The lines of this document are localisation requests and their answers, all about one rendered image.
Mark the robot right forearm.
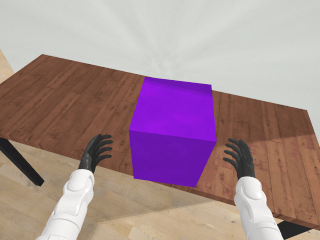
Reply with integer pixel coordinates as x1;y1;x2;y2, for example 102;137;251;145
234;176;284;240

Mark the robot left hand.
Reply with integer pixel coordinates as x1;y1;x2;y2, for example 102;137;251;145
78;134;113;174

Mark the robot left forearm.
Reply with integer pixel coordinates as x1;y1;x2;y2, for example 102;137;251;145
35;169;95;240

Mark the carton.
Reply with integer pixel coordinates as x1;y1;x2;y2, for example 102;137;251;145
129;77;217;188

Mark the robot right hand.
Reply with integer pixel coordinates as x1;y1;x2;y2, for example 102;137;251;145
223;138;256;180

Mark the table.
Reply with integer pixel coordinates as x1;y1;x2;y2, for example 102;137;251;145
0;54;320;240

